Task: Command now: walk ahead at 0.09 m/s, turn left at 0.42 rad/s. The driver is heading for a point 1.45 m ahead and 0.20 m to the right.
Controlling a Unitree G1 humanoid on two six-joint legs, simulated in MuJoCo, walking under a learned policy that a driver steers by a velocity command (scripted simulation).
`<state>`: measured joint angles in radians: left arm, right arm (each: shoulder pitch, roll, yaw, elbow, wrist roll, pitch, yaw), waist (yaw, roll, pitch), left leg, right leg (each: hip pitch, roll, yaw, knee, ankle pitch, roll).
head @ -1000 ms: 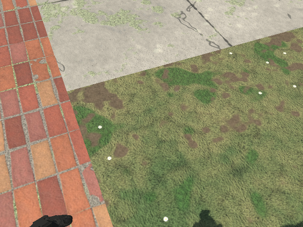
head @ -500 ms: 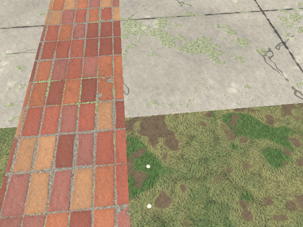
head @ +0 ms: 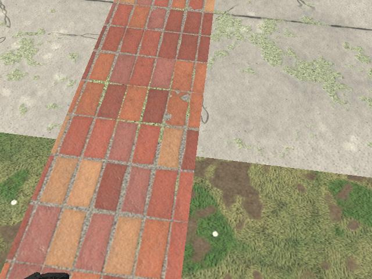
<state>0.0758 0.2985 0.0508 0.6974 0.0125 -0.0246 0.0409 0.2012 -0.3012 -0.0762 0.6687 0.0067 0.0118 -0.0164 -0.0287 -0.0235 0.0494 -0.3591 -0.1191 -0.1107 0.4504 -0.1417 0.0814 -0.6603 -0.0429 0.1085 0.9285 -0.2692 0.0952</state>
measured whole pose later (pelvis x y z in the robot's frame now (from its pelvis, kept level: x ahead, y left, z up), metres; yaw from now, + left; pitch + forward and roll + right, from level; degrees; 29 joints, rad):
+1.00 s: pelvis +0.06 -0.03 -0.01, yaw +4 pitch -2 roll +0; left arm 0.20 0.22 0.04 0.87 0.01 -0.01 0.03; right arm 0.23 -0.20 -0.04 0.80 -0.01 0.00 -0.03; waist 0.01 0.00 0.03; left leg -0.21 -0.03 -0.08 0.57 -0.33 0.00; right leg -0.26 -0.01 0.03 0.56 -0.27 0.03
